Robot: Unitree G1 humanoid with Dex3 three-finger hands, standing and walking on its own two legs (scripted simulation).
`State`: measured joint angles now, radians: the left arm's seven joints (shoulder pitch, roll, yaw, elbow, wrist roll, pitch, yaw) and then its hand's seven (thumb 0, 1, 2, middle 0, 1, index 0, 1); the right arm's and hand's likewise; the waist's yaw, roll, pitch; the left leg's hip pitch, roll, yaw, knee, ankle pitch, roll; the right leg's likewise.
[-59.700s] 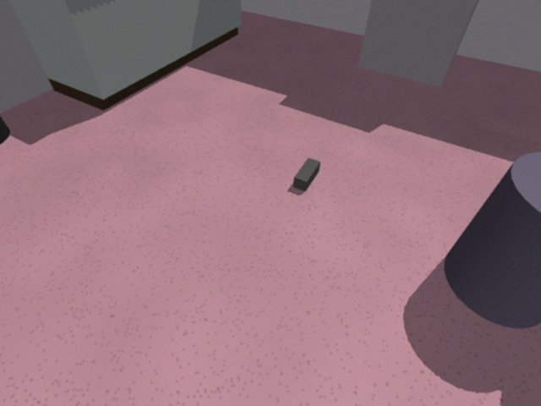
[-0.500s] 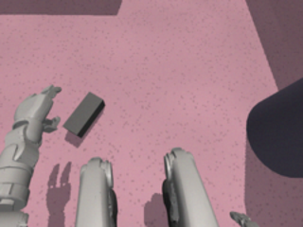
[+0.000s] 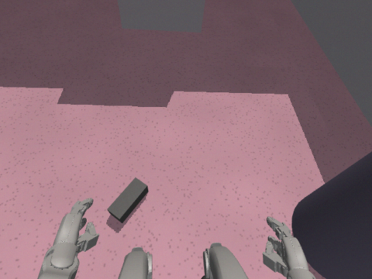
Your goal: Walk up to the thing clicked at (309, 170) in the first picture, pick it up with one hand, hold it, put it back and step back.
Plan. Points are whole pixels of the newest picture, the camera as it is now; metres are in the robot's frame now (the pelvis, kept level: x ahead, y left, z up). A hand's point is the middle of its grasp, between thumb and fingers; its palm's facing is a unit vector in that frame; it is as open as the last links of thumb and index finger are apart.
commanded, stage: home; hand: left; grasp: from above
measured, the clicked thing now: (129, 199) +0.52 +0.20 -0.60
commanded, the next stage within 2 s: none
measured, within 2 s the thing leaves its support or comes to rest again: neither
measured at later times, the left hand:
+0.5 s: hand (72, 255) +0.20 +0.19 +0.03, palm faces +0.08 -0.97 -0.21, open 7.4 cm
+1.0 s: hand (72, 255) +0.20 +0.19 +0.03, palm faces +0.07 -0.98 -0.21, open 8.2 cm
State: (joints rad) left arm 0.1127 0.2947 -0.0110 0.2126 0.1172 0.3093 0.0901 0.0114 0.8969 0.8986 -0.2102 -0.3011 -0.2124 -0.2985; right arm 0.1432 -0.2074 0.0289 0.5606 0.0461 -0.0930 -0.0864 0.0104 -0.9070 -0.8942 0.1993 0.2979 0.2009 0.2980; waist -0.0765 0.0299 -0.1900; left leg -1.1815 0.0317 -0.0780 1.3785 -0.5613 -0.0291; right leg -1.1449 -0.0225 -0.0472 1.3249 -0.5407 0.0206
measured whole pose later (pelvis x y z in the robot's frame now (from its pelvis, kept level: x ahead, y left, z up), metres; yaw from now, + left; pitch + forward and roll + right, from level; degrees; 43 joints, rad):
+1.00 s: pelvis +0.05 +0.00 +0.08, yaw +1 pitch +10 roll -3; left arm 0.50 0.22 0.04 -0.14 -0.05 0.46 0.03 0.01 0.76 0.81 -0.19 -0.27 -0.19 -0.27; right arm 0.29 -0.21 0.04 0.54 0.01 -0.22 -0.18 0.02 -0.90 -0.89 0.20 0.30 0.20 0.30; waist -0.04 0.04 -0.16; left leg -0.70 0.04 -0.07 1.01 -0.50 -0.02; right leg -0.65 -0.02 -0.05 0.95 -0.47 0.03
